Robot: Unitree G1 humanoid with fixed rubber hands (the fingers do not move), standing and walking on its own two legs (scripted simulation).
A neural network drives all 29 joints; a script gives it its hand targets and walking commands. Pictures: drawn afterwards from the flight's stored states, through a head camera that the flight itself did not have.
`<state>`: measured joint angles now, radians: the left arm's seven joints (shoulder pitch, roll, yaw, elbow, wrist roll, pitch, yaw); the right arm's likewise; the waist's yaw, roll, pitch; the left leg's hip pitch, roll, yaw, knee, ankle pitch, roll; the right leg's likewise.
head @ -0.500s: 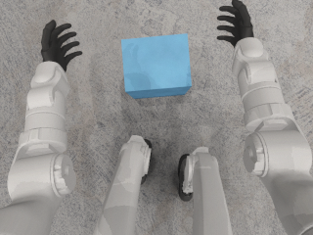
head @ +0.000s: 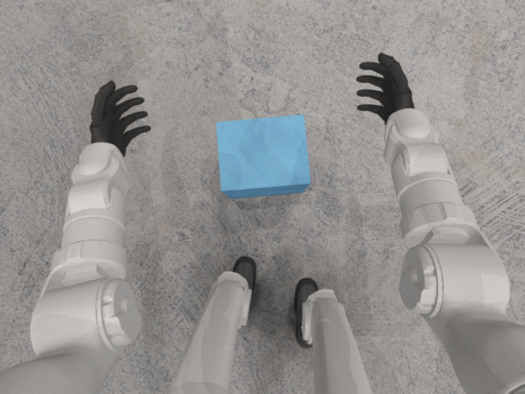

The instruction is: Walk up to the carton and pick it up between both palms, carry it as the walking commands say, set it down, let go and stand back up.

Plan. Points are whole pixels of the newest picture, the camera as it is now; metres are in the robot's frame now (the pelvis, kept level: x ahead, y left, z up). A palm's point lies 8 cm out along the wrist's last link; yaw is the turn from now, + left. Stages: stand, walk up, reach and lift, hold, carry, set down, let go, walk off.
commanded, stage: let go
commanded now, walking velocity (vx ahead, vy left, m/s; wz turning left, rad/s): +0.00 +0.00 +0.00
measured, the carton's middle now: (263, 161) +0.51 +0.08 -0.56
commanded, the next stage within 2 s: stand in 1.26 s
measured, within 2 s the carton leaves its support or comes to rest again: neither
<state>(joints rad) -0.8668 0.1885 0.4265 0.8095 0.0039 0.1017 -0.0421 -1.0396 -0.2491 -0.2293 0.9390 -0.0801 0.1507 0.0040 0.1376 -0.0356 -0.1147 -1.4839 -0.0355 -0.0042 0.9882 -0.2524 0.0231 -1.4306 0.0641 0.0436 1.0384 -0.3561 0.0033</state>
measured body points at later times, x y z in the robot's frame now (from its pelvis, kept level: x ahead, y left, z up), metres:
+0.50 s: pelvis +0.06 +0.01 +0.08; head +0.21 +0.02 +0.50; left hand +0.30 +0.27 -0.01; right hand +0.37 -0.17 -0.02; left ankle +0.08 +0.10 -0.63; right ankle +0.04 -0.11 -0.63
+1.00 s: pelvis +0.08 -0.03 +0.11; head +0.10 -0.03 +0.56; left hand +0.25 +0.21 +0.03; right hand +0.26 -0.25 +0.03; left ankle +0.08 +0.10 -0.63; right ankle +0.04 -0.11 -0.63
